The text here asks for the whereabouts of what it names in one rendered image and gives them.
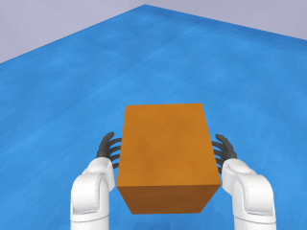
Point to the carton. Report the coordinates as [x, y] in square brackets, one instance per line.
[167, 163]

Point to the right robot forearm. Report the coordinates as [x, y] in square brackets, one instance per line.
[252, 196]

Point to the right robot hand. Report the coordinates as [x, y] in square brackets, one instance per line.
[226, 151]

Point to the left robot hand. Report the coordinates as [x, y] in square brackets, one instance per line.
[105, 150]

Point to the left robot forearm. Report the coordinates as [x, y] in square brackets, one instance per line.
[89, 200]

